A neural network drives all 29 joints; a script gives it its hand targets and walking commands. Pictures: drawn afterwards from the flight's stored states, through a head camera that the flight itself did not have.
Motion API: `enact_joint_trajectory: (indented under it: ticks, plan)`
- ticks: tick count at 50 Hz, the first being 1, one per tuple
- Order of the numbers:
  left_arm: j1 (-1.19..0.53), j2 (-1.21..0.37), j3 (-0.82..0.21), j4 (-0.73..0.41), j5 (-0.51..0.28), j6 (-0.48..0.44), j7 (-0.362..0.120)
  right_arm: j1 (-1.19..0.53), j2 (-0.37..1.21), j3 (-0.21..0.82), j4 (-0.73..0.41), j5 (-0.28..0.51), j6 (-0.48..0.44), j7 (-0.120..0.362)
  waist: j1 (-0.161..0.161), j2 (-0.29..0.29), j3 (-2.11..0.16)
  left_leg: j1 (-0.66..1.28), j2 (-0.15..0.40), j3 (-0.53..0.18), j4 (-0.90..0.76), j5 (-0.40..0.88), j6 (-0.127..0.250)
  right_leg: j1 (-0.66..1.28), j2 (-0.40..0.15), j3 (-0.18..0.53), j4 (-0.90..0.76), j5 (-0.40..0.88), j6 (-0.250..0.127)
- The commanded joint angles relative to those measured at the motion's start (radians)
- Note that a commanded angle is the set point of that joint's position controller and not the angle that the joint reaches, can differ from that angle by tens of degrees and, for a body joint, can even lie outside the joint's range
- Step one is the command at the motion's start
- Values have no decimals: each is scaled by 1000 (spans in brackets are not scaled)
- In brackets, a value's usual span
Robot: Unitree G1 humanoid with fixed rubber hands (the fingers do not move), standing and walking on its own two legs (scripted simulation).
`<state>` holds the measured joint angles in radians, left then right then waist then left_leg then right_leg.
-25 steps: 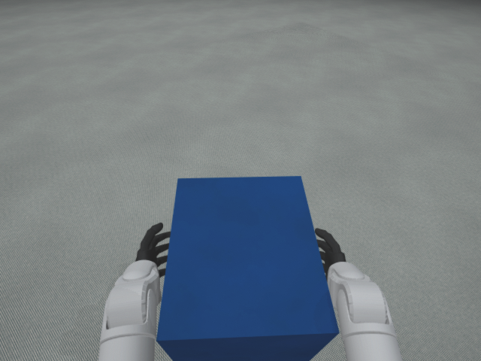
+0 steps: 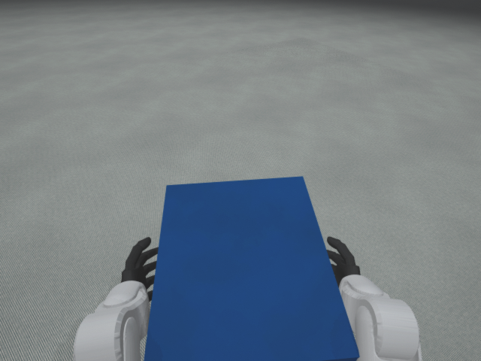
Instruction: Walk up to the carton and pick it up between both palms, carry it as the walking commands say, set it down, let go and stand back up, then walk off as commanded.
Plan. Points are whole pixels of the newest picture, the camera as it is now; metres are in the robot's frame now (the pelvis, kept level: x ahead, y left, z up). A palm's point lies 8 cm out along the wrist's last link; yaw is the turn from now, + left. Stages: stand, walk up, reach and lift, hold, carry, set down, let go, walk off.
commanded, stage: carry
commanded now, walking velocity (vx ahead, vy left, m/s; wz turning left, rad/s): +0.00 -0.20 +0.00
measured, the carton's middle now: (242, 294) +0.25 +0.00 +0.03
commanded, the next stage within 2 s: none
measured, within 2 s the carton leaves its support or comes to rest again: neither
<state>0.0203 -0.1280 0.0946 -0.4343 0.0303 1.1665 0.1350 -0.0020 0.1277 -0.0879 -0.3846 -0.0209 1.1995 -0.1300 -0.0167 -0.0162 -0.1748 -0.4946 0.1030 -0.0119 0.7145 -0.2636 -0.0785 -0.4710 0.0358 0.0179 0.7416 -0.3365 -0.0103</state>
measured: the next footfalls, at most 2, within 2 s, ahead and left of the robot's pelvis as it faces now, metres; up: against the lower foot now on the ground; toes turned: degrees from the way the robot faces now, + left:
left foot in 0.22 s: +0.05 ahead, +0.11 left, +0.00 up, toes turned +10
right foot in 0.48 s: +0.03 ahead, -0.24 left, +0.00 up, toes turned -5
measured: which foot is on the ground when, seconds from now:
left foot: down 0.00-0.08, up 0.10-0.20, down 0.22-0.50, up 0.52-0.66, down 0.68-0.90, up 0.92-1.00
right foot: down 0.00-0.24, up 0.26-0.46, down 0.48-1.00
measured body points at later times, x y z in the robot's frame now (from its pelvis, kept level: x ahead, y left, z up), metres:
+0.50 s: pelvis -0.03 -0.06 +0.01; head -0.06 -0.05 +0.46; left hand +0.21 +0.11 +0.09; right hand +0.21 -0.21 +0.09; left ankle +0.02 +0.10 -0.71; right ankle +0.01 -0.18 -0.72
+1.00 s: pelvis -0.07 -0.16 +0.01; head -0.09 -0.16 +0.46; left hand +0.17 +0.01 +0.09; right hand +0.17 -0.31 +0.08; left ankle -0.07 -0.02 -0.68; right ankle -0.01 -0.24 -0.71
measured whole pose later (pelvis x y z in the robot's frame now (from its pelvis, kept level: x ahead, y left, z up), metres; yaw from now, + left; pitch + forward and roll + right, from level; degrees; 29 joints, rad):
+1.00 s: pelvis -0.07 -0.16 +0.01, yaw +2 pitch +5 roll +0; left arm 0.03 -0.13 0.07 -0.49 0.01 1.17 0.14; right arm 0.05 0.13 -0.09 -0.49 -0.02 1.20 -0.13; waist 0.00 0.01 -0.15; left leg -0.52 0.13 0.11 0.88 -0.51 -0.05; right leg -0.47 0.00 -0.13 0.61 -0.22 -0.07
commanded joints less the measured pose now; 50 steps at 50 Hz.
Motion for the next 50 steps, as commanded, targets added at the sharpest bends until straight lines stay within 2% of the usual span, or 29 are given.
enact_joint_trajectory:
  ticks: [1,3,5,6,8,10,11,12,13,14,16,18,22,24,26,27,29,33,34,35,36,37,39,42,44,46,47,48,50]
  plan:
    - [-515,-773,-692,-177,-274,16,-116,-455,766,635,-182,262,-26,112,12,220,-191,57,241,-180,-303,-76,121,79,-44,-25,-34,-61,-6]
    - [-517,-782,-690,-168,-286,18,-124,-474,759,640,-205,258,-27,108,19,137,-163,-19,131,-35,-198,-141,72,139,-47,-3,-183,-61,-30]
    - [-488,-771,-671,-137,-276,18,-125,-482,732,637,-218,243,-23,105,26,-166,-156,-76,-46,167,182,-205,12,95,-265,278,-432,-89,-120]
    - [-477,-769,-663,-134,-265,13,-125,-514,739,653,-238,250,-25,108,25,-213,-142,-60,-40,137,315,-245,16,47,-310,288,-454,-35,-157]
    - [-458,-797,-662,-148,-261,1,-119,-524,759,668,-252,274,-28,118,20,-152,-151,-6,-25,110,236,-212,44,41,-260,177,-380,114,-160]
    - [-443,-799,-668,-167,-271,-1,-113,-474,769,660,-231,281,-29,121,8,-117,-223,140,-19,141,-47,-74,67,103,-183,46,-232,317,-120]
    - [-433,-795,-679,-170,-270,3,-109,-441,755,644,-228,276,-27,122,0,-12,-236,256,28,85,-218,-16,80,32,-145,7,-130,248,-87]
    - [-440,-788,-683,-174,-270,8,-107,-406,747,620,-211,268,-27,125,-5,169,-239,413,221,-159,-320,140,111,-162,-91,-3,12,62,-35]
    - [-440,-784,-711,-186,-272,14,-114,-387,747,618,-182,262,-32,126,-4,337,-216,403,440,-424,-368,304,224,-276,-36,-58,171,-139,24]
    - [-475,-785,-726,-192,-279,13,-116,-370,743,607,-187,258,-35,123,3,247,-212,342,436,-401,-382,254,244,-228,-80,7,271,-140,33]
    - [-510,-815,-735,-187,-291,6,-125,-417,780,618,-193,257,-49,124,-1,171,-154,262,362,-256,-393,63,203,-224,-100,-1,268,-90,36]
    - [-507,-823,-745,-208,-310,-1,-135,-426,802,634,-224,257,-57,123,3,196,-136,160,301,-117,-385,19,150,-99,-103,-23,139,-45,24]
    - [-473,-808,-734,-212,-310,-5,-134,-411,773,633,-253,252,-55,118,4,264,-183,167,242,-23,-314,50,116,90,-43,-119,-165,30,23]
    - [-423,-768,-697,-173,-291,2,-132,-380,753,638,-228,245,-41,112,5,124,-214,134,172,42,-180,37,86,226,-51,-139,-339,42,22]
    - [-408,-780,-689,-144,-280,4,-137,-407,731,663,-262,247,-32,114,15,-173,-195,-70,15,181,59,-172,5,254,-308,206,-397,193,-100]
    - [-408,-774,-684,-156,-272,4,-135,-429,746,672,-247,256,-29,119,24,-213,-203,-112,-3,178,217,-297,6,258,-334,208,-390,244,-150]
    - [-390,-792,-671,-174,-255,-8,-135,-463,777,718,-274,291,-32,133,21,-142,-186,-102,-6,134,296,-279,29,211,-302,107,-345,305,-177]
    - [-378,-812,-670,-167,-255,-14,-127,-438,779,708,-275,300,-33,137,13,-129,-223,96,-13,177,-74,-55,67,187,-217,18,-261,307,-137]
    - [-372,-795,-671,-168,-258,-12,-125,-410,761,698,-262,288,-29,135,6,-101,-229,190,26,145,-223,41,69,156,-198,1,-206,279,-112]
    - [-373,-808,-680,-168,-259,-8,-122,-401,772,686,-258,291,-30,138,0,15,-250,359,135,-1,-287,72,86,10,-158,-9,-109,203,-68]
    - [-407,-803,-714,-227,-263,-6,-129,-391,775,674,-247,286,-44,143,-10,303,-211,376,365,-305,-360,210,181,-166,-67,-71,30,-32,-14]
    - [-455,-821,-724,-237,-265,-8,-133,-420,795,681,-254,298,-48,146,-5,312,-185,355,450,-346,-375,283,246,-207,-89,-33,153,-113,9]
    - [-485,-835,-743,-237,-285,-11,-138,-416,812,672,-234,282,-55,143,1,205,-150,267,388,-210,-366,215,205,-147,-113,3,144,-87,16]
    - [-483,-835,-750,-262,-311,-25,-147,-412,822,683,-267,279,-65,140,11,224,-167,169,236,23,-276,170,106,88,-52,-118,-133,34,14]
    - [-456,-807,-735,-250,-307,-19,-149,-381,805,676,-262,267,-60,130,6,162,-212,141,186,59,-182,124,90,223,-66,-110,-262,58,3]
    - [-413,-786,-717,-196,-294,-9,-152,-378,756,675,-277,250,-48,124,13,-172,-204,-16,21,196,58,-161,10,247,-285,190,-386,249,-102]
    - [-413,-789,-717,-206,-291,-11,-153,-418,761,693,-292,260,-51,125,25,-222,-212,-76,-4,187,210,-316,12,272,-331,229,-404,241,-161]
    - [-397,-801,-714,-191,-289,-6,-151,-405,771,701,-274,262,-42,126,26,-149,-200,-84,-11,150,279,-340,24,256,-342,208,-385,314,-188]
    - [-425,-815,-715,-233,-289,-21,-147,-423,795,722,-290,285,-47,134,19,-119,-177,-74,-3,137,257,-277,39,234,-288,123,-354,329,-187]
